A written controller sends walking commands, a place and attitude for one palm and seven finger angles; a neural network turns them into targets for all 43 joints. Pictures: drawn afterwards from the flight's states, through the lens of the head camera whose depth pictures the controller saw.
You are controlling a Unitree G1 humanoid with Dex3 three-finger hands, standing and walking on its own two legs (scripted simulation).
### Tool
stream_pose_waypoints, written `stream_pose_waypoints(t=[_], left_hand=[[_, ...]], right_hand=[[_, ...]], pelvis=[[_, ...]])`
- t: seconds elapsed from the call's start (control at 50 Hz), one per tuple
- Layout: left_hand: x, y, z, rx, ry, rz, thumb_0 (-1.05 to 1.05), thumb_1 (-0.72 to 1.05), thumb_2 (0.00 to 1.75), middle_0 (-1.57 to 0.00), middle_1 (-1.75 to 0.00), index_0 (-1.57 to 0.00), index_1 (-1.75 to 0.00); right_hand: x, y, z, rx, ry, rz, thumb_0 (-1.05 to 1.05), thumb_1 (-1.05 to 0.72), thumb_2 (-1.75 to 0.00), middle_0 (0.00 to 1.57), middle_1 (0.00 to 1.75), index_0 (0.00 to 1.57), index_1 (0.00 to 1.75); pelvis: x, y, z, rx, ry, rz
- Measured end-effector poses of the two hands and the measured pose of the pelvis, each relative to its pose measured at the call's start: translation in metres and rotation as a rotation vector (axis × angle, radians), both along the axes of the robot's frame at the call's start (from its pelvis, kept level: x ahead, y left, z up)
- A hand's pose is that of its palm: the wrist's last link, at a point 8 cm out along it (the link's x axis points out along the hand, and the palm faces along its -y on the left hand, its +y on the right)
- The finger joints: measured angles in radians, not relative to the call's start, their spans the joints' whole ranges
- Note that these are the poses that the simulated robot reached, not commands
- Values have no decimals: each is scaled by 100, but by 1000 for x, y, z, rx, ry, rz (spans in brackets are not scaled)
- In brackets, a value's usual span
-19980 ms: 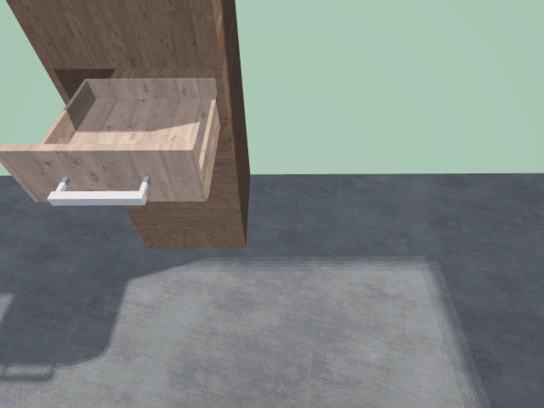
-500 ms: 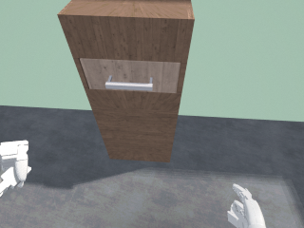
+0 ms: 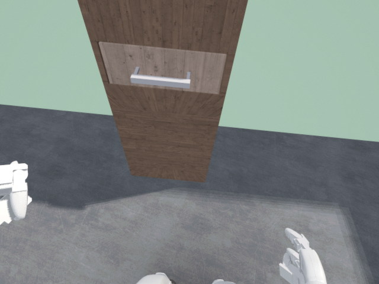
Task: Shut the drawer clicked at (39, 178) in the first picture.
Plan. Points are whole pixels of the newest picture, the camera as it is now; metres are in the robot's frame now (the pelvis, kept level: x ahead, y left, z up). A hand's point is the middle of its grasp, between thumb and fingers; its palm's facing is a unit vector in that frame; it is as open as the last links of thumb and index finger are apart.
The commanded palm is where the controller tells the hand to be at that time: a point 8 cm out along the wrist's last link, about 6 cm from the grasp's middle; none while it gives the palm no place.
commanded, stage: step back with the hand held close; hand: left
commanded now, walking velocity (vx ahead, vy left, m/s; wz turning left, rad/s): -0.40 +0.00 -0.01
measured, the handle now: (161, 76) +0.69 +0.13 +0.00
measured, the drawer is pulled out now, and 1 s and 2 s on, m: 0.00 0.00 0.00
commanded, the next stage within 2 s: stop stepping back and stand still in 0.52 s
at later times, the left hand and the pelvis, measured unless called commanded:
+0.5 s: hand out of the picture +0.12 +0.24 +0.19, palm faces +0.38 -0.80 -0.47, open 3.3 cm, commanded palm +0.06 +0.27 +0.19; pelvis -0.07 -0.01 +0.01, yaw +1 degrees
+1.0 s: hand out of the picture +0.02 +0.19 +0.18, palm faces +0.34 -0.80 -0.49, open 3.3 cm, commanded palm -0.04 +0.24 +0.19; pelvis -0.16 -0.04 +0.01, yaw +1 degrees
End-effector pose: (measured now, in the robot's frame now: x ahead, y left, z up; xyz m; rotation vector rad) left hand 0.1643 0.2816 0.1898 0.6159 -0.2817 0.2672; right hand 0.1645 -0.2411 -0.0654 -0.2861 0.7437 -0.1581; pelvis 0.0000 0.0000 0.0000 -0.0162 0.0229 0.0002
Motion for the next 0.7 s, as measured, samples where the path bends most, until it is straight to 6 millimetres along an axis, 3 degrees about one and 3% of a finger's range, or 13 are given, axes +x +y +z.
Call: stream_pose_waypoints(t=[0.16, 0.26, 0.32, 0.44, 0.58, 0.7], left_hand=[[-24, -21, 5, -16, -32, -29, 2, 89, 90, -141, -160, -141, -160], [-40, -9, 6, -64, -60, 6, 1, 89, 89, -141, -160, -141, -160], [-52, 2, -2, -58, -44, 21, 1, 89, 90, -141, -160, -141, -160], [-76, 6, 5, -62, -11, 58, 2, 89, 90, -141, -160, -141, -160], [-95, -34, 24, -44, -53, -17, 2, 89, 90, -141, -160, -141, -160], [-109, -65, 11, -23, 57, -60, 2, 89, 90, -141, -160, -141, -160]], right_hand=[[-13, -12, 2, 15, -10, -3, 1, -91, -90, 20, 30, 20, 30], [-35, -14, 11, -15, 56, -24, 1, -91, -90, 20, 30, 20, 30], [-43, -13, 9, -50, 42, -20, 1, -91, -90, 20, 30, 20, 30], [-62, 8, 8, 8, 11, 17, 1, -91, -90, 20, 30, 20, 30], [-84, 15, 3, 104, -40, 65, 1, -91, -90, 20, 30, 20, 30], [-120, -20, -1, 122, 2, 8, 1, -90, -90, 20, 30, 20, 30]], pelvis=[[-19, -13, 0, -2, 6, 20], [-29, -11, 8, 16, 30, 50], [-40, -4, 2, -2, 39, 75], [-59, -6, 11, -9, 37, 50], [-90, -26, 12, 3, 42, -18], [-127, -48, 16, 26, 61, -41]])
